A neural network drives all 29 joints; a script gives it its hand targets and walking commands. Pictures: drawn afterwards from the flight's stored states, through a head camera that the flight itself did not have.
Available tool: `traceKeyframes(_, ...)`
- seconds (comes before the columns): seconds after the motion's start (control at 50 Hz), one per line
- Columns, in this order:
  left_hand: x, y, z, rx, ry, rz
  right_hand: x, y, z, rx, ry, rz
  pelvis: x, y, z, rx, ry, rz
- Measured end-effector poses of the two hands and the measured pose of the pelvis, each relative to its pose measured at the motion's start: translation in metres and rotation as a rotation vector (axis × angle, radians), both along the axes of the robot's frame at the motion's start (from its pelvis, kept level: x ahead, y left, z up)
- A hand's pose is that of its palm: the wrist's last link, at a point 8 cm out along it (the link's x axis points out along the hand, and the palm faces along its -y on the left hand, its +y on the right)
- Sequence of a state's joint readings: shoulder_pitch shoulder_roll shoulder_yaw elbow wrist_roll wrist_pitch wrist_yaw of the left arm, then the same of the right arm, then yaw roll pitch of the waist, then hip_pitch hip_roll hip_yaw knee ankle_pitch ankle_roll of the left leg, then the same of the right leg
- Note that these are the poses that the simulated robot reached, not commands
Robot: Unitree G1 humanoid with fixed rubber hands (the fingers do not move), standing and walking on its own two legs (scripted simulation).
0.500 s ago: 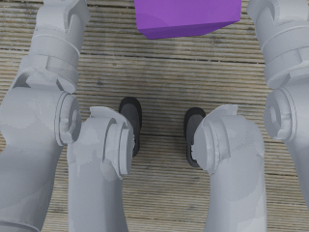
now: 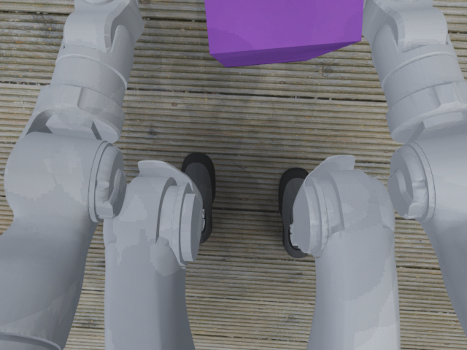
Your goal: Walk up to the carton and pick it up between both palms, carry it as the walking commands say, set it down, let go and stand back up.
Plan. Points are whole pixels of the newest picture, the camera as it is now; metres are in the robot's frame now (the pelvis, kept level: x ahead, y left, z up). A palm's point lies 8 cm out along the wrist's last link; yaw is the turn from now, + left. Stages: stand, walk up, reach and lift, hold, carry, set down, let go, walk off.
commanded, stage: reach and lift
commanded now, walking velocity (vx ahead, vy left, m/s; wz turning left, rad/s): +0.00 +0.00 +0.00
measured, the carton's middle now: out of the picture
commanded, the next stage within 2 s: none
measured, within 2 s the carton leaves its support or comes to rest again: leaves its support in 0.94 s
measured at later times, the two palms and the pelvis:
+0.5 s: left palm out of the picture +0.56 +0.11 -0.16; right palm out of the picture +0.55 -0.14 -0.18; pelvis +0.01 +0.00 +0.00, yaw -1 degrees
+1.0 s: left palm out of the picture +0.56 +0.12 -0.15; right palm out of the picture +0.55 -0.12 -0.18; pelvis +0.02 +0.00 -0.01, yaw -1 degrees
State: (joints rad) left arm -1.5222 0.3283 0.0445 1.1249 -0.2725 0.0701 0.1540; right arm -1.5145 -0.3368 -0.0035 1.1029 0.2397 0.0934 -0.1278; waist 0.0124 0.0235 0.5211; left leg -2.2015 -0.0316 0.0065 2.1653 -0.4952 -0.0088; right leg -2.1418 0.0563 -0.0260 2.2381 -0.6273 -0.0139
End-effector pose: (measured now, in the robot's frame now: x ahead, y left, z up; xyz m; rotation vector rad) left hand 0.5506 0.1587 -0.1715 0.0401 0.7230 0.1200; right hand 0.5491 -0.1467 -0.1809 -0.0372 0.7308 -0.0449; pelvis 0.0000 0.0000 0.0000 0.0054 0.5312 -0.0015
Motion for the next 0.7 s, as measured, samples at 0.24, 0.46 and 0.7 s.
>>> traceKeyframes(0.24,0.009,-0.038,0.003,-0.044,-0.008,-0.049,0.002,0.003,0.003,-0.016,0.004,0.004,-0.003,0.001,0.000,0.003,0.009,-0.009)
traceKeyframes(0.46,0.011,-0.050,0.007,-0.031,-0.001,-0.038,0.004,0.004,0.002,-0.018,0.017,-0.002,0.003,-0.003,0.001,0.018,0.020,-0.030)
traceKeyframes(0.7,0.010,-0.033,0.011,-0.031,0.033,-0.021,0.005,0.018,0.001,0.049,0.056,0.025,0.019,-0.005,-0.017,0.013,0.074,-0.039)
